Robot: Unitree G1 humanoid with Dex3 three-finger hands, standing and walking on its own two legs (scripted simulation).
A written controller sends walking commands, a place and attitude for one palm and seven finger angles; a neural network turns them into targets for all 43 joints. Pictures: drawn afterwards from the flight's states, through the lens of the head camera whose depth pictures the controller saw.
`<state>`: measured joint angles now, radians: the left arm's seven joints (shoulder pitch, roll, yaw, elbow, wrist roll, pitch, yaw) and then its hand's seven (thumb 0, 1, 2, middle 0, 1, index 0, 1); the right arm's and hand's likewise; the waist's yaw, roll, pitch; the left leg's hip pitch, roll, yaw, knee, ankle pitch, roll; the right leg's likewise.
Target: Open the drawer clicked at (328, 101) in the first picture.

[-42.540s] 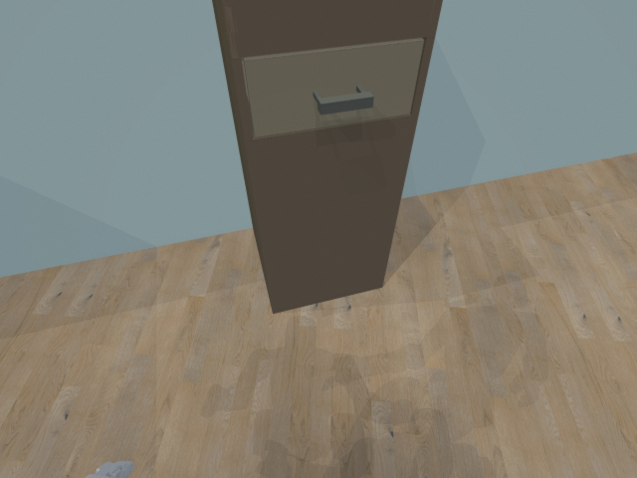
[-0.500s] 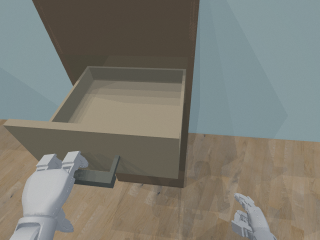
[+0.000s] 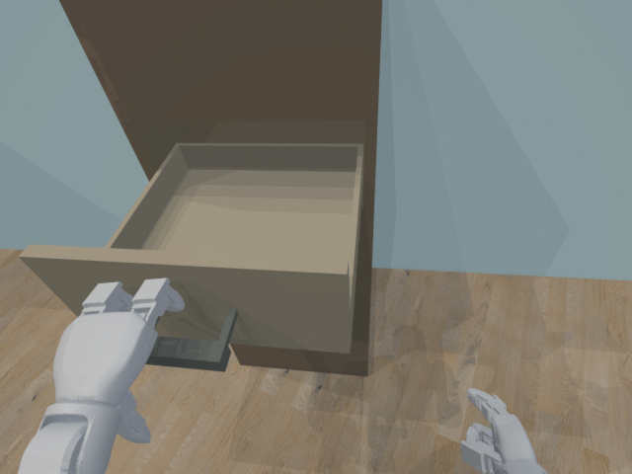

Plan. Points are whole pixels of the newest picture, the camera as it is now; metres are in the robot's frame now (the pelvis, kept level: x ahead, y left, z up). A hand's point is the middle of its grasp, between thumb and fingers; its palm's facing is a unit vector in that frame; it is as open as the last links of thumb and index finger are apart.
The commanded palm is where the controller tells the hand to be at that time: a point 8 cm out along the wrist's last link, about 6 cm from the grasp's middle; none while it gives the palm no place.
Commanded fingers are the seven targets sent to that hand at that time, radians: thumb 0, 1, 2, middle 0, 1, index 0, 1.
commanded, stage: lift the hand off the handle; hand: left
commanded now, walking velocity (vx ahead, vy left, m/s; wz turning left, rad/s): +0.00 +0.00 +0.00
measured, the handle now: (185, 333) +0.25 +0.20 +0.08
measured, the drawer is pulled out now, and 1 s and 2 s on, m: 0.30 0.30 0.30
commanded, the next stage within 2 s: draw the hand back to the body in 1.06 s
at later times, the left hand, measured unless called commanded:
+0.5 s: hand (115, 325) +0.21 +0.24 +0.15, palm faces +0.13 -0.05 -0.99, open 13.6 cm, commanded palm +0.17 +0.24 +0.21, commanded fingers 0.00 -0.50 0.30 -0.30 -1.20 -0.30 -1.20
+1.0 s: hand (91, 276) +0.21 +0.22 +0.23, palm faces +0.24 +0.00 -0.97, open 13.8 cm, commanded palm +0.17 +0.23 +0.28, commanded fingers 0.00 -0.50 0.30 -0.30 -1.20 -0.30 -1.20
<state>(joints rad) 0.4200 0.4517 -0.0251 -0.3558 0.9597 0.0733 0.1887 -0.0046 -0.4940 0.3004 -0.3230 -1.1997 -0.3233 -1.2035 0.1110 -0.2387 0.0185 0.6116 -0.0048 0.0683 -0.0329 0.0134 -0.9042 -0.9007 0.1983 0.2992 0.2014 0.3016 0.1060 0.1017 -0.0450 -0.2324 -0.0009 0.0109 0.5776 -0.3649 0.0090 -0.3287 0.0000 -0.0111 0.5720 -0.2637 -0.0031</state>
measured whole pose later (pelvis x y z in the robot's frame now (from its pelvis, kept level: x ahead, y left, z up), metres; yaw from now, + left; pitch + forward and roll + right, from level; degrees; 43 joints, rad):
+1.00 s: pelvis -0.02 -0.01 +0.01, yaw +1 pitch -3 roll +0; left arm 0.11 0.66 0.10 -0.53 0.74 0.18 -0.15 0.00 -0.50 0.30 -0.32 -1.20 -0.33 -1.20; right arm 0.06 -0.28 0.06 0.60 0.05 0.08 0.01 0.01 -0.91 -0.90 0.20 0.30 0.20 0.30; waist 0.11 0.15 -0.01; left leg -0.13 -0.01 -0.01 0.45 -0.27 0.00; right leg -0.22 -0.01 -0.03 0.46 -0.18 -0.01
